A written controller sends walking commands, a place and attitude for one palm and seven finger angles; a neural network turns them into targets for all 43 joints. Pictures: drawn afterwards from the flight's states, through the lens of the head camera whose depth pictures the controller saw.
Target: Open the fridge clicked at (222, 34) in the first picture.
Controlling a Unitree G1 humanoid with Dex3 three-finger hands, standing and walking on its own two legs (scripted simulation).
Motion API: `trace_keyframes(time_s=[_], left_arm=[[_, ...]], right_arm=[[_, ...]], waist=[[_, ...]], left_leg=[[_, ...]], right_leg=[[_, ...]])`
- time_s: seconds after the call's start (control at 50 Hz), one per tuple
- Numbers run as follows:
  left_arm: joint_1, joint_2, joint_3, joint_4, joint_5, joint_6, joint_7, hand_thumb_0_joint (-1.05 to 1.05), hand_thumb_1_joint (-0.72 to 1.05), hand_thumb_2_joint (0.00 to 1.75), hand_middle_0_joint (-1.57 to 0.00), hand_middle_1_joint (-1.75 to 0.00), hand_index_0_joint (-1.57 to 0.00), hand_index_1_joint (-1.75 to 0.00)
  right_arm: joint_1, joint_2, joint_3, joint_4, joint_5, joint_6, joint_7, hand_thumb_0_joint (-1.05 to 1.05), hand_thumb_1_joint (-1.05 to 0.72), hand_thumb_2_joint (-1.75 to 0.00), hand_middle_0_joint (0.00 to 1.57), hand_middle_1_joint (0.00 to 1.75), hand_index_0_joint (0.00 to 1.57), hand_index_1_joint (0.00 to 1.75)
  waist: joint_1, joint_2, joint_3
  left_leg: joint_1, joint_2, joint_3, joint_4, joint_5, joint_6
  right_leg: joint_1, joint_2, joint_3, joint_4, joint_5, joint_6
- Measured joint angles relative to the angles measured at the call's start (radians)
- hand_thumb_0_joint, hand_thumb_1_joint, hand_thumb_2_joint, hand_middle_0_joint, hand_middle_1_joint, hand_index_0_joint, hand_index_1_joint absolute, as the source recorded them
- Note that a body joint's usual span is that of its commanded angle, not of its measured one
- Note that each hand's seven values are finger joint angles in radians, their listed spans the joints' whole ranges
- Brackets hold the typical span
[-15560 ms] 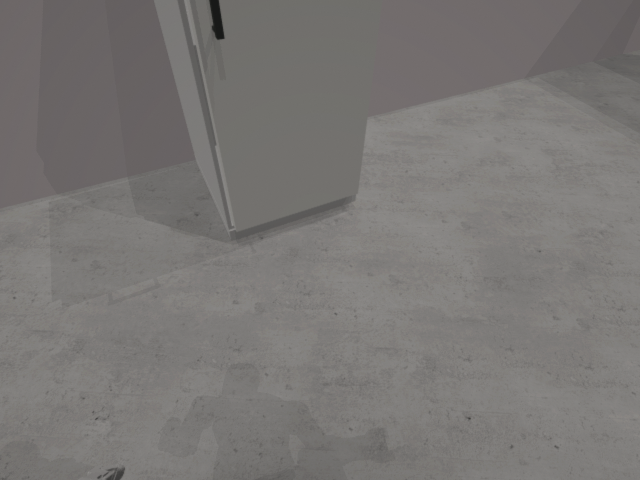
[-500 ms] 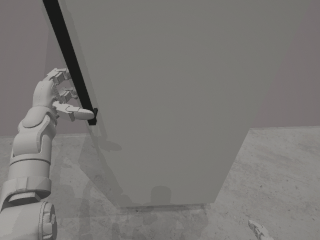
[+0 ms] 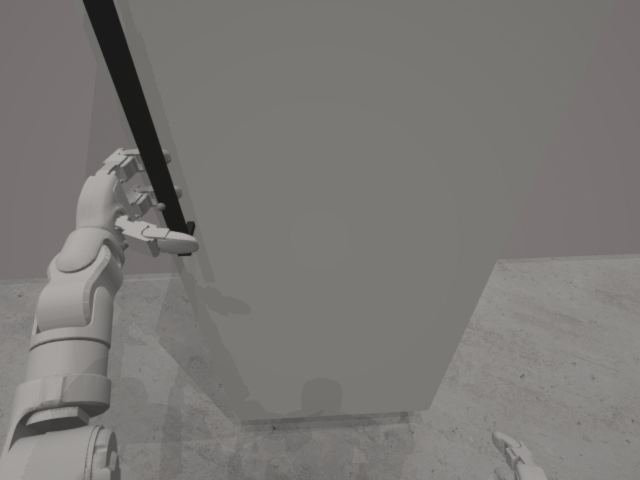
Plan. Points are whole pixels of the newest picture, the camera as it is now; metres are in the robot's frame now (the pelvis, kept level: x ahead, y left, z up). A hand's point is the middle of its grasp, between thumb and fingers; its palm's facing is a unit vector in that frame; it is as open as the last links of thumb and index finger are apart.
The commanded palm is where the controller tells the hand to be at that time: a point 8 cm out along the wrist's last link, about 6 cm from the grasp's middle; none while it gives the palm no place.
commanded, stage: slide the fingers in behind the handle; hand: left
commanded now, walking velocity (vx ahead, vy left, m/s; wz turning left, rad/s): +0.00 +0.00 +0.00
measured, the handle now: (150, 127) +0.42 +0.23 +0.26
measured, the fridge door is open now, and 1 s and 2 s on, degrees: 0 0 0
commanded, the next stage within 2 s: grip the handle and tug to test in 1.36 s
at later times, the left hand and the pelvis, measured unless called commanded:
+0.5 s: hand (177, 207) +0.37 +0.20 +0.19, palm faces +0.15 -0.99 +0.01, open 14.0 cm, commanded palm +0.34 +0.26 +0.18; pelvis +0.00 -0.01 +0.00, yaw +0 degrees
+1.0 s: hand (180, 209) +0.37 +0.20 +0.19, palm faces +0.18 -0.98 +0.01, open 14.1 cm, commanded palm +0.34 +0.24 +0.18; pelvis +0.00 -0.01 +0.00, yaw +0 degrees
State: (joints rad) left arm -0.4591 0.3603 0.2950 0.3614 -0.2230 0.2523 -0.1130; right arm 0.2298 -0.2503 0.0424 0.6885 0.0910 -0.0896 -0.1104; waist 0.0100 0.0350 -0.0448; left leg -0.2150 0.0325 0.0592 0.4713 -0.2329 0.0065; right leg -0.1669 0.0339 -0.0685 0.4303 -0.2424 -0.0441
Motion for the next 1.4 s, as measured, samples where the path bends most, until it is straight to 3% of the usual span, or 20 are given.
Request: trace_keyframes(time_s=[0.24, 0.42, 0.64, 1.4], left_arm=[[0.031, -0.009, -0.006, -0.061, -0.001, 0.055, 0.013, -0.01, -0.50, 0.30, -0.30, -1.20, -0.30, -1.20], [-0.001, -0.039, -0.050, -0.063, 0.000, 0.059, 0.029, -0.01, -0.50, 0.30, -0.29, -1.20, -0.30, -1.20], [0.020, -0.036, -0.021, -0.061, 0.006, 0.059, 0.051, -0.01, -0.50, 0.30, -0.30, -1.20, -0.30, -1.20], [0.010, -0.086, -0.089, -0.110, 0.022, 0.081, 0.096, -0.01, -0.50, 0.30, -0.27, -1.20, -0.28, -1.20]], right_arm=[[-0.037, 0.006, 0.009, -0.003, -0.001, 0.011, -0.005, 0.02, -0.90, -0.90, 0.20, 0.30, 0.20, 0.30], [-0.048, 0.007, 0.010, 0.009, -0.004, 0.011, -0.006, 0.01, -0.90, -0.90, 0.20, 0.30, 0.20, 0.30], [-0.030, 0.014, 0.011, 0.009, -0.009, 0.026, 0.000, 0.02, -0.90, -0.90, 0.20, 0.30, 0.20, 0.30], [-0.056, 0.021, 0.012, 0.023, -0.014, 0.025, 0.000, 0.02, -0.90, -0.90, 0.20, 0.30, 0.20, 0.30]], waist=[[0.015, -0.002, -0.003], [0.019, 0.001, 0.005], [0.005, 0.000, -0.002], [0.029, -0.001, 0.008]], left_leg=[[0.018, 0.001, -0.007, 0.001, -0.004, -0.004], [0.014, -0.002, -0.016, -0.001, 0.001, -0.005], [0.024, 0.006, 0.000, -0.012, 0.001, -0.009], [0.038, -0.008, -0.015, -0.015, 0.001, -0.001]], right_leg=[[0.021, 0.001, -0.007, 0.000, -0.007, -0.003], [0.019, -0.001, -0.015, 0.001, -0.006, -0.004], [0.019, 0.007, 0.001, -0.002, -0.004, -0.008], [0.044, -0.005, -0.012, -0.016, -0.004, 0.000]])
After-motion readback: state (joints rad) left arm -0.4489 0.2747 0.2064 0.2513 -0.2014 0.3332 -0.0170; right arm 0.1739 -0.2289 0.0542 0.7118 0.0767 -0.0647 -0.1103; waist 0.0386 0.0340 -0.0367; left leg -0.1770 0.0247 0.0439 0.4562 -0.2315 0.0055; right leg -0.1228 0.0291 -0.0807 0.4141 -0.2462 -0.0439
